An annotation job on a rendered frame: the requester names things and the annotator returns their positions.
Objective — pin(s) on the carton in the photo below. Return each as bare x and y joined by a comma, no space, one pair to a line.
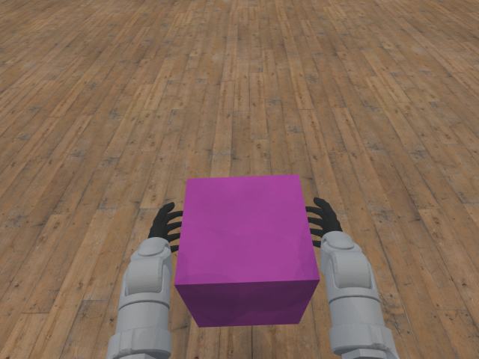
246,255

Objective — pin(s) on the robot left forearm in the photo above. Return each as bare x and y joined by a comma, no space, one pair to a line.
142,325

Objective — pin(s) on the robot left hand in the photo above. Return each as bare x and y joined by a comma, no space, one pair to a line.
160,227

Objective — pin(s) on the robot right forearm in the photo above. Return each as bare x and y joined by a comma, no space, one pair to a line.
358,330

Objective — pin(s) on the robot right hand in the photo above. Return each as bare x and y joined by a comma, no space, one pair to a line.
328,222

